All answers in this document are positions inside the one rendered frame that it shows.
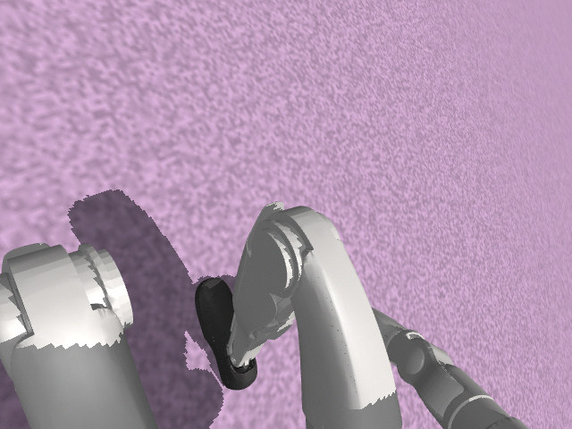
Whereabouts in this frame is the right robot hand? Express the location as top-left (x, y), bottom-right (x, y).
top-left (372, 307), bottom-right (407, 351)

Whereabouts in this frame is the right robot foot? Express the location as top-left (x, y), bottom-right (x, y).
top-left (195, 278), bottom-right (257, 391)

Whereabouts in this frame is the right robot arm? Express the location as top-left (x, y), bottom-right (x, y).
top-left (387, 330), bottom-right (529, 429)

